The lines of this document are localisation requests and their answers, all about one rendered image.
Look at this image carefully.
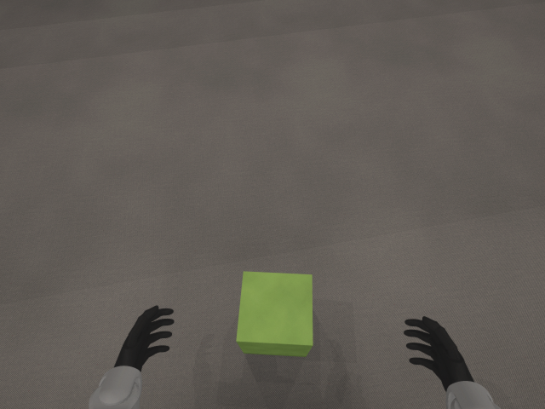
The left robot hand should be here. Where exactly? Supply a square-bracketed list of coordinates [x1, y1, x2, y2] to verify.
[114, 305, 174, 372]

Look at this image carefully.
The right robot hand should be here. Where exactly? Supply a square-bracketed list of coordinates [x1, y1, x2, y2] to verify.
[404, 316, 474, 391]

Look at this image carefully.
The carton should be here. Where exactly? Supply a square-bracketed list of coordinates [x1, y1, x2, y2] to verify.
[236, 271, 313, 357]

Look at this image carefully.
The robot right forearm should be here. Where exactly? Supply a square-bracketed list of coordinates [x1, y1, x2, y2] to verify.
[446, 381, 501, 409]

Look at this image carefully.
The robot left forearm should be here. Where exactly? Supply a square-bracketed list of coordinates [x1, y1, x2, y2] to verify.
[89, 366, 142, 409]

